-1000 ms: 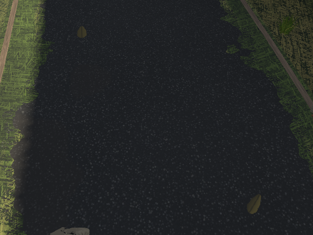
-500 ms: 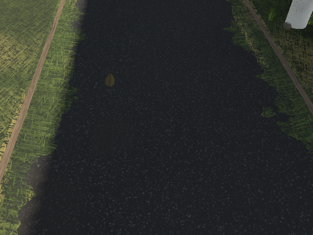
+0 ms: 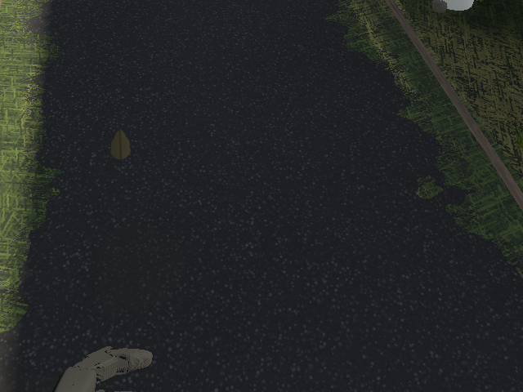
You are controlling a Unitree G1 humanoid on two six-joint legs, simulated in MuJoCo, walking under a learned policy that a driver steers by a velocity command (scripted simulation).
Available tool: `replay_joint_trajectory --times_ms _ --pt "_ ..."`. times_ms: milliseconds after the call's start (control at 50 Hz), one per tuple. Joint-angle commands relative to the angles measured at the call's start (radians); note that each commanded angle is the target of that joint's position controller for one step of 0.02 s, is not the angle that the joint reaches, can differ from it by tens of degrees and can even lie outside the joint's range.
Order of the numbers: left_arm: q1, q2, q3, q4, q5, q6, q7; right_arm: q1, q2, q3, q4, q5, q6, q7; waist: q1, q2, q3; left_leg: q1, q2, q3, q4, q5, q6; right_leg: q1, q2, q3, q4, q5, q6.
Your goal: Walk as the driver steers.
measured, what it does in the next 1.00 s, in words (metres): walks ahead, turning left: right foot, then left foot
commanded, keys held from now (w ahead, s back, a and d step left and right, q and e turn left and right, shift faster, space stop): w+shift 0.28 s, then w+q+shift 0.64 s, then q+shift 0.08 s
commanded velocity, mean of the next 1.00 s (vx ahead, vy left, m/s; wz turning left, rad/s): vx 0.98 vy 0.00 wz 0.49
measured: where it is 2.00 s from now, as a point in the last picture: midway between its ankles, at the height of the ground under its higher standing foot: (106, 138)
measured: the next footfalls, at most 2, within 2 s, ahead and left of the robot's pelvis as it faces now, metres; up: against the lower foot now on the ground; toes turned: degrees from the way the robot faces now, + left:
right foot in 0.08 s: +0.27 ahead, -0.09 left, +0.00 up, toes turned -4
left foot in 0.56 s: +0.72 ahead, +0.06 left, +0.00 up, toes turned +11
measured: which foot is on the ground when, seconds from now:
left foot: down 0.00-0.10, up 0.12-0.54, down 0.56-0.98, up 1.00-1.00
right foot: up 0.00-0.06, down 0.08-0.56, up 0.58-0.96, down 0.98-1.00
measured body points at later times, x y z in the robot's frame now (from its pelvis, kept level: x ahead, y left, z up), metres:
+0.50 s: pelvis +0.46 -0.01 -0.01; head +0.49 -0.01 +0.44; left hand +0.36 +0.23 -0.15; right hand +0.71 -0.21 -0.10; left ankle +0.69 +0.09 -0.69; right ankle +0.23 -0.09 -0.72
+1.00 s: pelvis +0.95 +0.06 -0.02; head +0.98 +0.08 +0.43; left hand +1.10 +0.37 -0.06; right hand +1.05 -0.23 -0.13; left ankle +0.69 +0.05 -0.70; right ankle +1.15 +0.01 -0.73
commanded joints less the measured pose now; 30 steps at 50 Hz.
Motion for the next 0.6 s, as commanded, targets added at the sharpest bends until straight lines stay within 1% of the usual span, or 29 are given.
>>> replay_joint_trajectory --times_ms 20,40,60,80,100,120,140,160,180,200,220,240,260,280,300,320,360,380,400,420,440,460,480,500,520,540,560,580,600 --pt "-0.087 0.070 0.009 -0.084 -0.002 -0.016 0.021 -0.026 -0.197 -0.033 -0.023 -0.005 -0.008 -0.014 0.088 0.165 0.063 -0.068 0.244 -0.011 0.143 1.196 0.073 0.196 0.109 -0.078 -0.067 -0.085 -0.060" --pt "0.007 0.101 0.019 -0.063 0.002 -0.017 0.033 -0.031 -0.219 -0.037 -0.012 -0.013 0.001 -0.023 0.143 0.194 0.001 -0.045 0.262 -0.005 0.282 1.351 0.071 0.302 0.137 -0.070 -0.065 -0.144 -0.083" --pt "0.197 0.141 0.037 -0.007 0.000 -0.020 0.048 -0.054 -0.241 -0.043 -0.008 -0.022 0.014 -0.032 0.230 0.210 -0.097 -0.069 0.272 -0.001 0.494 1.387 0.069 0.489 0.154 -0.049 -0.073 -0.195 -0.105" --pt "0.426 0.178 0.058 0.064 0.007 -0.022 0.065 -0.107 -0.248 -0.046 -0.018 -0.020 0.023 -0.036 0.339 0.186 -0.196 -0.221 0.248 0.017 0.771 1.223 0.063 0.765 0.101 0.008 -0.109 -0.192 -0.133" --pt "0.559 0.268 0.086 0.091 0.037 -0.021 0.082 -0.073 -0.148 -0.024 -0.053 -0.004 0.019 -0.021 0.326 0.023 -0.325 -0.532 0.154 0.022 1.140 0.707 0.062 1.065 -0.139 0.297 -0.109 -0.556 -0.175" --pt "0.534 0.289 0.098 0.094 0.031 -0.020 0.066 -0.010 -0.078 -0.012 -0.076 0.031 0.002 0.000 0.231 -0.208 -0.428 -0.850 -0.027 -0.085 1.440 -0.104 0.042 1.219 -0.346 0.878 -0.300 -0.799 -0.268" --pt "0.451 0.225 0.093 0.100 0.011 -0.018 0.054 -0.147 -0.169 -0.032 -0.101 0.022 -0.001 -0.009 0.234 -0.077 -0.270 -0.982 0.039 -0.144 1.466 -0.036 0.075 1.118 -0.287 0.834 -0.372 -0.749 -0.233" --pt "0.394 0.169 0.081 0.105 0.005 -0.027 0.053 -0.235 -0.161 -0.028 -0.130 0.019 -0.007 -0.008 0.208 -0.012 -0.120 -0.997 0.088 -0.125 1.416 0.046 0.077 0.947 -0.264 0.666 -0.395 -0.600 -0.216" --pt "0.359 0.121 0.071 0.113 0.010 -0.035 0.052 -0.256 -0.139 -0.022 -0.131 0.010 -0.006 -0.002 0.164 0.059 -0.040 -0.951 0.124 -0.123 1.347 0.067 0.075 0.792 -0.227 0.566 -0.432 -0.495 -0.194" --pt "0.344 0.084 0.058 0.129 0.010 -0.043 0.055 -0.263 -0.117 -0.019 -0.137 -0.012 0.008 0.006 0.115 0.061 0.010 -0.898 0.148 -0.129 1.301 0.075 0.066 0.664 -0.174 0.481 -0.457 -0.447 -0.160" --pt "0.343 0.065 0.049 0.143 0.005 -0.049 0.059 -0.226 -0.087 -0.011 -0.133 -0.026 0.026 0.019 0.074 0.018 0.020 -0.854 0.162 -0.128 1.264 0.073 0.050 0.587 -0.156 0.431 -0.487 -0.460 -0.153" --pt "0.356 0.056 0.046 0.156 -0.005 -0.058 0.060 -0.244 -0.074 -0.007 -0.140 -0.033 0.039 0.029 0.061 0.005 0.054 -0.862 0.180 -0.120 1.233 0.069 0.035 0.539 -0.138 0.399 -0.522 -0.457 -0.150" --pt "0.375 0.066 0.046 0.168 -0.017 -0.068 0.059 -0.291 -0.069 -0.004 -0.160 -0.038 0.048 0.037 0.056 -0.002 0.094 -0.904 0.199 -0.104 1.199 0.084 0.021 0.509 -0.129 0.362 -0.554 -0.437 -0.150" --pt "0.389 0.079 0.048 0.174 -0.021 -0.075 0.057 -0.348 -0.075 -0.002 -0.182 -0.041 0.053 0.042 0.060 0.002 0.124 -0.949 0.209 -0.079 1.161 0.130 0.010 0.495 -0.113 0.324 -0.583 -0.398 -0.149" --pt "0.401 0.094 0.050 0.174 -0.019 -0.082 0.053 -0.409 -0.083 0.001 -0.206 -0.034 0.055 0.045 0.069 0.004 0.149 -0.981 0.208 -0.060 1.088 0.194 0.007 0.490 -0.097 0.256 -0.609 -0.317 -0.139" --pt "0.413 0.097 0.050 0.175 -0.017 -0.088 0.048 -0.469 -0.087 0.004 -0.227 -0.027 0.054 0.047 0.083 0.008 0.168 -0.980 0.200 -0.044 1.002 0.263 0.009 0.479 -0.075 0.186 -0.622 -0.213 -0.123" --pt "0.434 0.096 0.045 0.177 -0.024 -0.102 0.043 -0.550 -0.080 0.013 -0.251 -0.011 0.047 0.057 0.102 0.033 0.175 -0.863 0.153 0.004 0.803 0.417 0.025 0.446 -0.035 0.048 -0.641 0.011 -0.070" --pt "0.461 0.111 0.045 0.185 -0.031 -0.111 0.046 -0.589 -0.068 0.019 -0.264 -0.004 0.046 0.063 0.114 0.021 0.173 -0.796 0.135 0.032 0.737 0.494 0.043 0.444 -0.056 0.026 -0.676 0.101 -0.050" --pt "0.485 0.116 0.043 0.196 -0.035 -0.117 0.050 -0.619 -0.072 0.020 -0.270 0.000 0.045 0.067 0.123 0.026 0.178 -0.777 0.117 0.051 0.690 0.548 0.060 0.494 -0.068 0.000 -0.694 0.193 -0.031" --pt "0.507 0.122 0.040 0.205 -0.033 -0.118 0.055 -0.639 -0.078 0.020 -0.271 0.001 0.045 0.067 0.130 0.028 0.173 -0.787 0.095 0.075 0.644 0.570 0.076 0.585 -0.074 -0.030 -0.688 0.308 -0.013" --pt "0.519 0.130 0.038 0.207 -0.029 -0.114 0.062 -0.643 -0.089 0.018 -0.267 -0.001 0.043 0.066 0.130 0.014 0.154 -0.786 0.063 0.103 0.610 0.567 0.090 0.680 -0.080 -0.060 -0.650 0.488 0.007" --pt "0.533 0.146 0.037 0.207 -0.024 -0.107 0.075 -0.640 -0.106 0.014 -0.262 -0.007 0.042 0.064 0.125 -0.012 0.117 -0.771 0.022 0.137 0.594 0.530 0.100 0.774 -0.089 -0.081 -0.587 0.706 0.024" --pt "0.540 0.173 0.041 0.206 -0.013 -0.095 0.091 -0.619 -0.122 0.010 -0.254 -0.013 0.044 0.061 0.108 -0.053 0.071 -0.742 -0.019 0.161 0.591 0.464 0.109 0.853 -0.106 -0.095 -0.498 0.912 0.041" --pt "0.537 0.200 0.047 0.203 -0.001 -0.078 0.107 -0.552 -0.143 0.004 -0.238 -0.015 0.046 0.056 0.065 -0.089 0.016 -0.678 -0.058 0.170 0.592 0.391 0.121 0.903 -0.125 -0.102 -0.365 1.075 0.054" --pt "0.511 0.225 0.055 0.194 0.012 -0.058 0.119 -0.412 -0.177 -0.010 -0.200 -0.013 0.048 0.051 -0.010 -0.111 -0.060 -0.548 -0.091 0.164 0.597 0.318 0.139 0.908 -0.143 -0.104 -0.157 1.167 0.059" --pt "0.459 0.244 0.063 0.174 0.024 -0.040 0.126 -0.198 -0.224 -0.034 -0.135 -0.010 0.052 0.043 -0.107 -0.119 -0.155 -0.361 -0.092 0.128 0.577 0.262 0.170 0.863 -0.155 -0.098 0.118 1.155 0.056" --pt "0.406 0.257 0.070 0.158 0.026 -0.034 0.123 -0.023 -0.269 -0.065 -0.093 -0.016 0.060 0.027 -0.195 -0.092 -0.200 -0.162 -0.044 0.031 0.520 0.165 0.210 0.700 -0.108 -0.107 0.482 0.895 0.042" --pt "0.397 0.122 0.046 0.105 0.028 -0.066 0.099 -0.064 -0.347 -0.099 -0.090 -0.003 0.083 0.011 -0.070 0.250 -0.192 0.094 0.156 -0.282 0.604 0.323 0.259 0.274 0.081 -0.055 0.873 -0.346 0.068" --pt "0.415 0.112 0.030 0.012 -0.033 -0.085 0.085 -0.127 -0.406 -0.113 -0.117 -0.017 0.089 0.017 -0.008 0.301 -0.363 0.310 0.312 -0.796 0.394 0.087 0.488 -0.081 0.140 0.154 1.101 -0.510 0.099"
Over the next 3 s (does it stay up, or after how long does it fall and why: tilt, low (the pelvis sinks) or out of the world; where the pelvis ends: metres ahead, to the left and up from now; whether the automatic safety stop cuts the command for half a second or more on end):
stays up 1.07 1.23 0.00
